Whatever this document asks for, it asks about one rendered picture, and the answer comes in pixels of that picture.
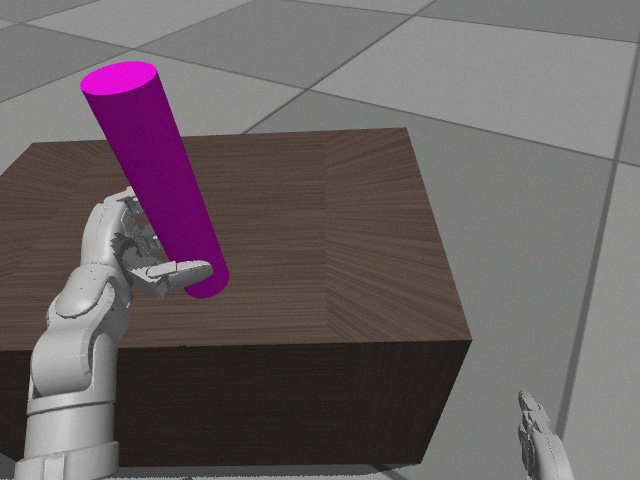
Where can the left robot hand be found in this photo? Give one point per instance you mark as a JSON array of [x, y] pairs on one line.
[[112, 237]]

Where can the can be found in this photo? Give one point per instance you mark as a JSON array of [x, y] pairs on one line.
[[130, 105]]

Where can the right robot hand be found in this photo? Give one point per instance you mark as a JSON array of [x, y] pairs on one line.
[[543, 453]]

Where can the left robot arm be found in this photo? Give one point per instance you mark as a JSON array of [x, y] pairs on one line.
[[73, 373]]

